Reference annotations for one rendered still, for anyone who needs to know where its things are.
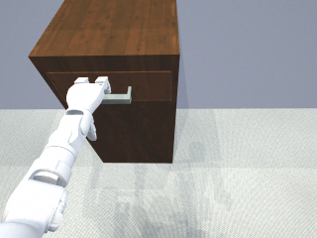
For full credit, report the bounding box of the cabinet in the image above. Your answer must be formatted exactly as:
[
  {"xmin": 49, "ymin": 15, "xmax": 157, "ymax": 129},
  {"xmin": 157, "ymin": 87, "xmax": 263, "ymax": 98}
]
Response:
[{"xmin": 28, "ymin": 0, "xmax": 180, "ymax": 164}]

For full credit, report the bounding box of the left robot forearm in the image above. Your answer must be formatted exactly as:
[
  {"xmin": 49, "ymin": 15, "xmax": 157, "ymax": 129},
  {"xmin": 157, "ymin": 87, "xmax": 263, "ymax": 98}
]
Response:
[{"xmin": 3, "ymin": 106, "xmax": 93, "ymax": 222}]

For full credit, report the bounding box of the robot left upper arm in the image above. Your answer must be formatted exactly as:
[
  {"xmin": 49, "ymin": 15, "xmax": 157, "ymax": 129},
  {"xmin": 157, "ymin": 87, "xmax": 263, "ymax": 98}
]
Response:
[{"xmin": 0, "ymin": 178, "xmax": 68, "ymax": 238}]

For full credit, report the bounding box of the robot left hand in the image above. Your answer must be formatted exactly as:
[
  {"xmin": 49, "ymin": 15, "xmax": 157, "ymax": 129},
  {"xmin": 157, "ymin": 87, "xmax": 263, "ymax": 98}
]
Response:
[{"xmin": 66, "ymin": 76, "xmax": 111, "ymax": 141}]

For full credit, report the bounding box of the drawer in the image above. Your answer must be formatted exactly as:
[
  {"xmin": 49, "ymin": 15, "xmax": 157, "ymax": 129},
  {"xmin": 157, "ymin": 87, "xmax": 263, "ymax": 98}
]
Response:
[{"xmin": 48, "ymin": 70, "xmax": 171, "ymax": 100}]

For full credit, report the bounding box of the handle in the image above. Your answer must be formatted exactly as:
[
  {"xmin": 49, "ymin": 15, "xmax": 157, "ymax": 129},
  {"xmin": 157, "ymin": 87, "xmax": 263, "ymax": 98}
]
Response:
[{"xmin": 100, "ymin": 86, "xmax": 132, "ymax": 104}]

